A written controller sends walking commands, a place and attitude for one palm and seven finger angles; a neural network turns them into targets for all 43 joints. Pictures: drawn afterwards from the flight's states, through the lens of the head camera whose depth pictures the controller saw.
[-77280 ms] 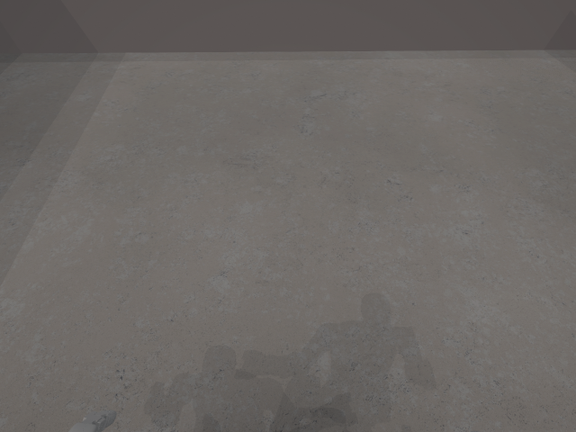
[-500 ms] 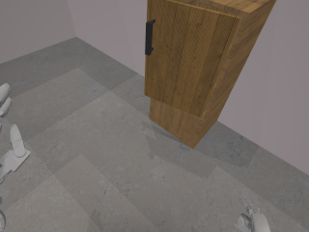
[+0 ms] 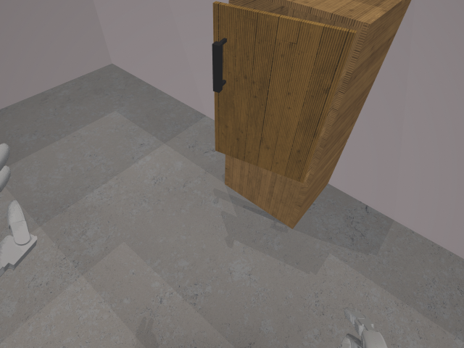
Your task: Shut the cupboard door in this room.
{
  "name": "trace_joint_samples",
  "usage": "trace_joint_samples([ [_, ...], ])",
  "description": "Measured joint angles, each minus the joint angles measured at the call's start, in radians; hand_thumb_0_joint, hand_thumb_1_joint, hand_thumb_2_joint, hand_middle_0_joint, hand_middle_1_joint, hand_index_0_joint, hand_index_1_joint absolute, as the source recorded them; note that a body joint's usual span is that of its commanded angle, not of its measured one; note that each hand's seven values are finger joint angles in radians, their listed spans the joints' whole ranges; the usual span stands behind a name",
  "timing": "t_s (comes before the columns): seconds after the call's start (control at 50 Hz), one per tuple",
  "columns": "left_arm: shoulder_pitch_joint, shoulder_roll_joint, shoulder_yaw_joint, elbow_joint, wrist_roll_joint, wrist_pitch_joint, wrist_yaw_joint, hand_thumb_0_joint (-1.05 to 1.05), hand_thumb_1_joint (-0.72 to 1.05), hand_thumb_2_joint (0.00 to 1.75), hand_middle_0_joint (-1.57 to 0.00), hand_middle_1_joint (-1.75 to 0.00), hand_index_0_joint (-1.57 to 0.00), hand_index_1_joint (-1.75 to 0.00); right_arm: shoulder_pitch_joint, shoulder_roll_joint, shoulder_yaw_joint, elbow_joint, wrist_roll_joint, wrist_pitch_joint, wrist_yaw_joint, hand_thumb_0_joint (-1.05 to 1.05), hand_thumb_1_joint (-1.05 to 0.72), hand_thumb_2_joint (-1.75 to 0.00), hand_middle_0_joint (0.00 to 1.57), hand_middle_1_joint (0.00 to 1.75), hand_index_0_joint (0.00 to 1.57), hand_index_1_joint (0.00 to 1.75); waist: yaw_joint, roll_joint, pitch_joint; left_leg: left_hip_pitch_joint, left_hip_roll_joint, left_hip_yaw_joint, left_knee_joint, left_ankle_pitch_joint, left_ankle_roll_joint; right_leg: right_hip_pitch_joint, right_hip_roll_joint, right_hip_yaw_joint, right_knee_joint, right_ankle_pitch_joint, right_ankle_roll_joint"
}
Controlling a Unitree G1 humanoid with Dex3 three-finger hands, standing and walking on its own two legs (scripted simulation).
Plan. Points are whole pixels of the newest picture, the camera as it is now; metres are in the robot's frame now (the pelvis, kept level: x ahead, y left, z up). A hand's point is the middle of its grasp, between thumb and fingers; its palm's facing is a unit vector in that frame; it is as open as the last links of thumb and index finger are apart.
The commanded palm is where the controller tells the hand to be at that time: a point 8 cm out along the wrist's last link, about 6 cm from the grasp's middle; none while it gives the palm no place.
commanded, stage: stop stepping back and stand still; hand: left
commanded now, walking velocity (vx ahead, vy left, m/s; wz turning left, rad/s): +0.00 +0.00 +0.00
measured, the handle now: (220, 65) +0.92 +0.10 +0.03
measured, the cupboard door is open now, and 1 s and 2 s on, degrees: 13 13 13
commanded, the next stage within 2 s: let the arm hang, fingers relaxed in 0.10 s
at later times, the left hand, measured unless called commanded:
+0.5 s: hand out of the picture +0.06 +0.18 -0.16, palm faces +0.04 -0.99 -0.17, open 7.1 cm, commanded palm none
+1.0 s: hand out of the picture -0.06 +0.19 -0.17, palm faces +0.03 -0.98 -0.19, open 7.3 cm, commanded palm none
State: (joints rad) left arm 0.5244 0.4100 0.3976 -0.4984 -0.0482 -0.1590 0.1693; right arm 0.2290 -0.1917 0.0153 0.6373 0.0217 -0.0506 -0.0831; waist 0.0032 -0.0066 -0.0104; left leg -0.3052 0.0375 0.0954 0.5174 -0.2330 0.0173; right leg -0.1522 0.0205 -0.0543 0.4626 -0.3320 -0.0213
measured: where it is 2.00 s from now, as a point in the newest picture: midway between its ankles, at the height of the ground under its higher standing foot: outside the picture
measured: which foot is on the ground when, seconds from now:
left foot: down 0.00-1.00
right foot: down 0.00-1.00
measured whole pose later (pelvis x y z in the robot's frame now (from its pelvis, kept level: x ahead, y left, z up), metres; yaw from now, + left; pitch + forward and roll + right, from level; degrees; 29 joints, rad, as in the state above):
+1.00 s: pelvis -0.02 +0.02 +0.01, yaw -1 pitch -2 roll +0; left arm 0.36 0.14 0.00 1.15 0.01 0.01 0.03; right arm 0.31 -0.13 0.00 1.13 -0.01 0.02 -0.03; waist -0.01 0.01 0.02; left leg -0.21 0.00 0.12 0.39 -0.14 0.05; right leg -0.10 -0.02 -0.03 0.40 -0.27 0.00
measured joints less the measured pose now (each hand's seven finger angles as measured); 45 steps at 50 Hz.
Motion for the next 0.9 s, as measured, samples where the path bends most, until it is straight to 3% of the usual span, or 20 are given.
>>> trace_joint_samples([
  [0.1,0.018,0.020,0.021,0.016,-0.006,-0.014,-0.002,0.01,0.89,0.90,-0.21,-0.30,-0.21,-0.30,-0.014,-0.014,-0.013,-0.025,0.007,0.004,0.006,0.01,-0.91,-0.90,0.20,0.30,0.20,0.30,-0.027,0.009,-0.020,-0.003,0.006,0.008,-0.003,-0.003,-0.002,-0.002,0.005,0.009,-0.012,0.005,-0.001],
  [0.2,0.059,0.021,0.006,0.032,-0.011,-0.008,-0.011,0.01,0.89,0.90,-0.21,-0.30,-0.21,-0.30,-0.014,-0.021,-0.019,-0.039,0.011,0.014,0.006,0.01,-0.91,-0.90,0.20,0.30,0.20,0.30,-0.030,0.015,-0.029,-0.007,0.008,0.012,-0.002,-0.006,-0.002,-0.007,0.007,0.014,-0.014,0.005,0.000],
  [0.24,-0.016,0.022,-0.074,0.169,0.017,-0.003,-0.050,0.01,0.90,0.90,-0.21,-0.30,-0.21,-0.30,-0.018,-0.053,-0.028,0.002,0.008,-0.021,0.045,0.01,-0.91,-0.90,0.20,0.30,0.20,0.30,-0.012,0.035,-0.034,-0.031,0.002,0.003,0.023,-0.009,0.001,-0.029,0.000,0.001,0.017,-0.002,0.003],
  [0.28,-0.118,-0.012,-0.179,0.389,0.038,0.074,-0.098,0.00,0.90,0.90,-0.20,-0.30,-0.20,-0.30,-0.038,-0.098,-0.030,0.054,-0.005,-0.016,0.074,0.01,-0.91,-0.90,0.20,0.30,0.20,0.30,0.003,0.067,-0.042,-0.052,-0.007,-0.001,0.049,-0.018,0.010,-0.051,-0.011,-0.004,0.053,-0.022,0.007],
  [0.34,-0.211,-0.094,-0.301,0.738,0.055,0.169,-0.143,0.00,0.90,0.90,-0.20,-0.30,-0.20,-0.30,-0.068,-0.129,-0.027,0.108,-0.020,0.017,0.086,0.01,-0.91,-0.90,0.20,0.30,0.20,0.30,-0.001,0.095,-0.040,-0.065,-0.019,0.004,0.072,-0.026,0.021,-0.075,-0.026,-0.001,0.101,-0.042,0.014],
  [0.46,-0.222,-0.222,-0.431,1.176,0.061,0.223,-0.164,0.01,0.91,0.90,-0.20,-0.30,-0.20,-0.29,-0.038,-0.065,0.001,0.182,-0.040,0.064,0.086,0.01,-0.91,-0.90,0.20,0.30,0.20,0.30,-0.026,0.002,0.022,-0.026,-0.035,0.010,0.047,-0.007,0.019,-0.058,-0.042,0.003,0.124,-0.051,0.012],
  [0.5,-0.219,-0.240,-0.401,1.252,0.044,0.209,-0.139,-0.01,0.96,0.90,-0.20,-0.30,-0.20,-0.30,-0.011,-0.035,0.009,0.222,-0.041,0.074,0.085,0.01,-0.91,-0.90,0.20,0.30,0.20,0.30,-0.020,-0.032,0.038,-0.016,-0.032,-0.002,0.030,0.005,0.016,-0.040,-0.036,-0.009,0.098,-0.038,0.009],
  [0.56,-0.223,-0.210,-0.387,1.343,0.052,0.195,-0.139,-0.03,1.01,0.90,-0.21,-0.30,-0.21,-0.30,0.022,-0.002,0.014,0.289,-0.042,0.088,0.081,0.01,-0.91,-0.90,0.20,0.30,0.20,0.30,-0.004,-0.054,0.051,0.000,-0.024,-0.016,0.001,0.024,0.011,-0.010,-0.023,-0.022,0.045,-0.009,0.002],
  [0.76,-0.168,-0.221,-0.396,1.576,0.057,0.182,-0.147,-0.01,0.94,0.90,-0.20,-0.30,-0.20,-0.30,0.066,0.019,-0.010,0.418,-0.033,0.085,0.059,0.01,-0.91,-0.90,0.20,0.30,0.20,0.30,-0.006,0.019,0.054,0.056,-0.027,0.006,-0.084,0.066,0.025,0.043,-0.023,0.000,-0.055,0.054,0.016],
  [0.9,-0.159,-0.246,-0.398,1.636,0.057,0.171,-0.138,0.00,0.92,0.90,-0.20,-0.30,-0.20,-0.29,0.076,0.044,-0.010,0.471,-0.030,0.075,0.055,0.01,-0.91,-0.90,0.20,0.30,0.20,0.30,-0.007,0.028,0.042,0.085,-0.038,0.023,-0.121,0.084,0.032,0.052,-0.034,0.016,-0.061,0.061,0.023],
])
